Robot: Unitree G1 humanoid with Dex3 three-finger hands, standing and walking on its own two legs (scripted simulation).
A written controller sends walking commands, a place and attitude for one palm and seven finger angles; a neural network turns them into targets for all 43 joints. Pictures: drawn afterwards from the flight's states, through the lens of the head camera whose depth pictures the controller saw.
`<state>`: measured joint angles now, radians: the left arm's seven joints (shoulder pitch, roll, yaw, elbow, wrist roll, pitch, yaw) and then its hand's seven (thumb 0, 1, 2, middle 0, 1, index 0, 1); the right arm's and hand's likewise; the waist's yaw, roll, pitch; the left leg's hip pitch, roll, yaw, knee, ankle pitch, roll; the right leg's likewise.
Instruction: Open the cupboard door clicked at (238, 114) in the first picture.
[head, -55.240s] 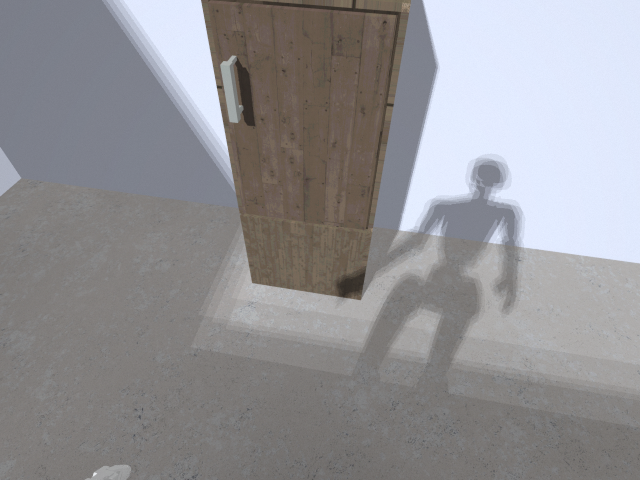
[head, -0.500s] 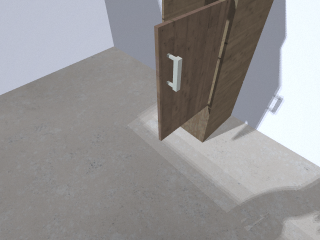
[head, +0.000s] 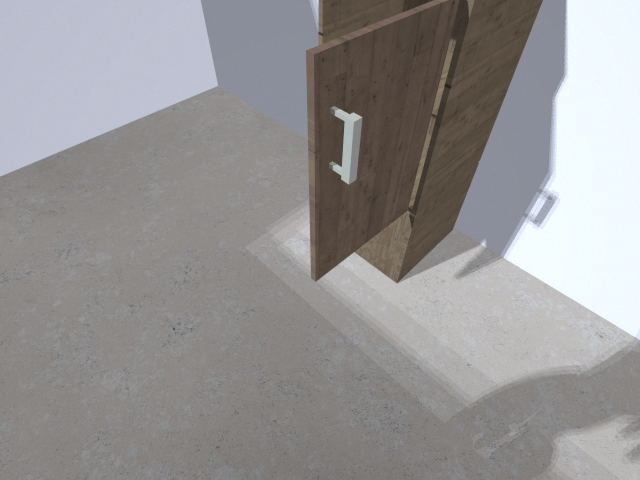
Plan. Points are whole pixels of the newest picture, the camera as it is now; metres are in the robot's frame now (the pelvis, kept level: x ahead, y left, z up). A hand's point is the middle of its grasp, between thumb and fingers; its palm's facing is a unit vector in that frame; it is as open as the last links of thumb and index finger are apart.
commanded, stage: look to check the result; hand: left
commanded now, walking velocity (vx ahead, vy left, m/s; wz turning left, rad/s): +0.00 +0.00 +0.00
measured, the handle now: (343, 145) +0.65 +0.00 +0.05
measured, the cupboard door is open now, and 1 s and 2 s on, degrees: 88 88 88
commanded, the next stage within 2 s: stand and wait in 0.38 s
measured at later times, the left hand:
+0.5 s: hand out of the picture +0.02 +0.18 -0.17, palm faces +0.04 -0.98 -0.21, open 7.3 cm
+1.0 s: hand out of the picture +0.06 +0.20 -0.16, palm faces +0.02 -0.96 -0.27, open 7.3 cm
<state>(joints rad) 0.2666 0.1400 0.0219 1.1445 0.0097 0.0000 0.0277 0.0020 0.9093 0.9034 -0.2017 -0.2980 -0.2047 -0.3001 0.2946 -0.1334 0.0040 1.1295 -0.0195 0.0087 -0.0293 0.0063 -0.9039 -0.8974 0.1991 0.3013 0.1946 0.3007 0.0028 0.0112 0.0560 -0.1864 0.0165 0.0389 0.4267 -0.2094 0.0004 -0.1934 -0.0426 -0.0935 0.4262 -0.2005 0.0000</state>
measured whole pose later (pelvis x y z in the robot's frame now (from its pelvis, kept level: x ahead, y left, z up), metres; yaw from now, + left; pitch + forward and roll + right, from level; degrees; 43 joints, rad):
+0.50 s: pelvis +0.01 -0.01 +0.00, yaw +0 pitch -2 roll +0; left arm 0.22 0.17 0.02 1.14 0.01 -0.01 0.02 0.00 0.91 0.90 -0.20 -0.30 -0.20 -0.30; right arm 0.24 -0.18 0.00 1.14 -0.02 0.00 -0.03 0.01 -0.90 -0.90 0.20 0.30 0.20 0.30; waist 0.01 0.01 0.06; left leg -0.15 0.02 0.03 0.39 -0.21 -0.01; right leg -0.16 -0.04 -0.10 0.40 -0.20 -0.01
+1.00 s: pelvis +0.02 -0.01 +0.00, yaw +0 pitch -2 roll +0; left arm 0.17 0.24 0.02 1.14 0.01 -0.02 0.01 0.00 0.91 0.90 -0.20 -0.30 -0.21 -0.30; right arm 0.18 -0.24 0.00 1.14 -0.02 0.00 -0.02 0.01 -0.90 -0.90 0.20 0.30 0.20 0.30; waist 0.01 0.01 0.07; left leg -0.13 0.03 0.03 0.34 -0.19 -0.02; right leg -0.13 -0.02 -0.11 0.35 -0.19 -0.02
